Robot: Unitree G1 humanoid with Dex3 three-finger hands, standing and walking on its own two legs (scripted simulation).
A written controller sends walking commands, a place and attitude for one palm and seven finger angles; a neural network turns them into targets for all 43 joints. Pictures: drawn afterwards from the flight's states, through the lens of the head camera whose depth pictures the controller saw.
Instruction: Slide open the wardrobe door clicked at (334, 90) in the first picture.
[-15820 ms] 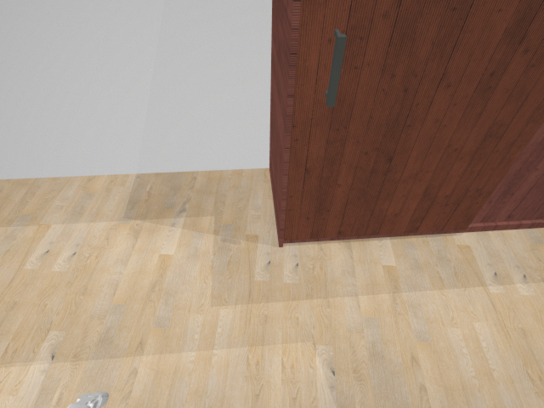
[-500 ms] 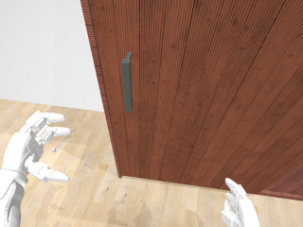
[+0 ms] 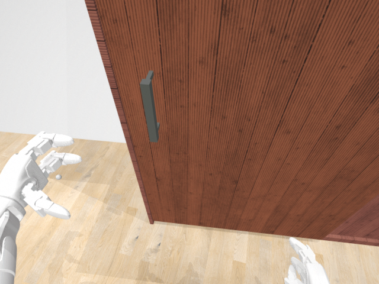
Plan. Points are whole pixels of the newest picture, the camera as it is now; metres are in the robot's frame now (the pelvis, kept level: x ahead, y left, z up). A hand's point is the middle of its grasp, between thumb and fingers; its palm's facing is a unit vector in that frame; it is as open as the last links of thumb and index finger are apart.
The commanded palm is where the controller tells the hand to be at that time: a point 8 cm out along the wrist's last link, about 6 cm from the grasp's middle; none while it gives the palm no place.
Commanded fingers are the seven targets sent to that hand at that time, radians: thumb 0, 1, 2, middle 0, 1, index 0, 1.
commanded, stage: raise the hand with hooked fingers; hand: left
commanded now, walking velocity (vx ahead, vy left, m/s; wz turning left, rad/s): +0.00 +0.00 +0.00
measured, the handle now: (152, 108) +0.51 +0.14 +0.09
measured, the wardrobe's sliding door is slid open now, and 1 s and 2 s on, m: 0.00 0.00 0.00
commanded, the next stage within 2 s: move the hooked fingers beside the handle in 0.30 s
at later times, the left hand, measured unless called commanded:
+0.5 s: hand (75, 173) +0.28 +0.24 +0.12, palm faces +0.01 -1.00 -0.04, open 14.0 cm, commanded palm +0.26 +0.29 +0.12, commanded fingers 0.00 -0.50 0.30 -0.30 -1.20 -0.30 -1.20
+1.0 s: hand (97, 150) +0.35 +0.22 +0.11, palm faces -0.03 -1.00 -0.01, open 14.0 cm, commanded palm +0.32 +0.28 +0.11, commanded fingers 0.00 -0.50 0.30 -0.30 -1.20 -0.30 -1.20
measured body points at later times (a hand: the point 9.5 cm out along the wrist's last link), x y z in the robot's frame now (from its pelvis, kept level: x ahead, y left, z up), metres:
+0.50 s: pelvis +0.01 -0.03 +0.00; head +0.01 -0.04 +0.45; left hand +0.27 +0.29 +0.12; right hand +0.18 -0.27 -0.07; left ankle +0.04 +0.10 -0.72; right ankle +0.00 -0.13 -0.72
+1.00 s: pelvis +0.01 -0.01 +0.00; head +0.03 -0.02 +0.45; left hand +0.34 +0.28 +0.11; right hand +0.15 -0.27 -0.09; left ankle +0.04 +0.10 -0.72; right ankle +0.00 -0.13 -0.72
